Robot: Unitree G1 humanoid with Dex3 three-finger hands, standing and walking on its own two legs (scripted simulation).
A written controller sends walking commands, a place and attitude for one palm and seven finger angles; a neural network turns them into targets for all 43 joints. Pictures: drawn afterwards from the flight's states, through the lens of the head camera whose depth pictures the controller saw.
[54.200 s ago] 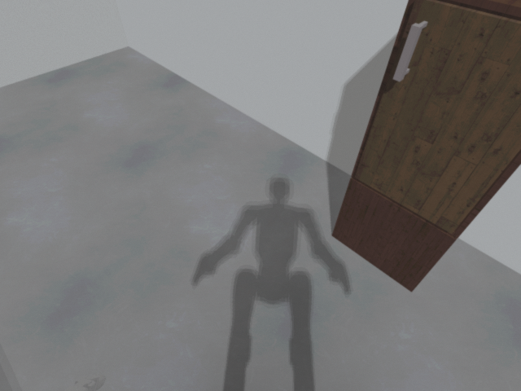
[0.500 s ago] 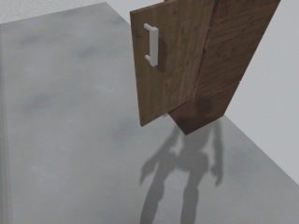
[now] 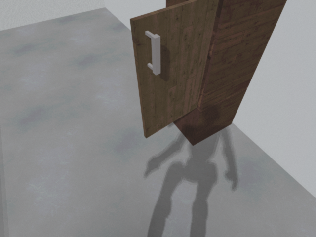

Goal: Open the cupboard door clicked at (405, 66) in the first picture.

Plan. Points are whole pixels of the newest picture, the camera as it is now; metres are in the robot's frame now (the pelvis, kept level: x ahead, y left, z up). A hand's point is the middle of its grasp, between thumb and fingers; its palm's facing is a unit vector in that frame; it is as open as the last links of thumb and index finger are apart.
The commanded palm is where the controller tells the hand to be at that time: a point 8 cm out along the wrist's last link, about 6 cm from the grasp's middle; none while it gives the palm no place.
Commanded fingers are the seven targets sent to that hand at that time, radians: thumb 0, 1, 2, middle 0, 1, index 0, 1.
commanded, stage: let the arm hang, fingers relaxed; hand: left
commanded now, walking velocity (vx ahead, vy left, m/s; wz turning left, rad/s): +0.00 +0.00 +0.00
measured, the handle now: (152, 53) +0.63 +0.04 +0.13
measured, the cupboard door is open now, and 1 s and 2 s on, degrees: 96 96 96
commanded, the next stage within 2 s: look to check the result in 0.06 s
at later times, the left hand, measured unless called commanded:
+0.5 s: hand out of the picture +0.10 +0.24 -0.15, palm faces -0.02 -0.93 -0.36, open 7.4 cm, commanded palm none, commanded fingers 0.00 0.90 0.90 -0.20 -0.30 -0.20 -0.30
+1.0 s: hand out of the picture +0.13 +0.23 -0.15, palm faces -0.04 -0.94 -0.34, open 7.4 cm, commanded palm none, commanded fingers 0.00 0.90 0.90 -0.20 -0.30 -0.20 -0.30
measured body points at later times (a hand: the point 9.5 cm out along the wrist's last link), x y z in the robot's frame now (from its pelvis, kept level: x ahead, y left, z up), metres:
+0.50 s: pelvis +0.02 -0.01 +0.00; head +0.05 -0.02 +0.45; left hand +0.11 +0.29 -0.12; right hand +0.10 -0.30 -0.14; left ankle +0.03 +0.11 -0.74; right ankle +0.01 -0.13 -0.74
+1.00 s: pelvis +0.04 -0.01 +0.00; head +0.07 -0.02 +0.45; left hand +0.13 +0.28 -0.13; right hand +0.11 -0.31 -0.14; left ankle +0.03 +0.11 -0.74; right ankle +0.01 -0.13 -0.74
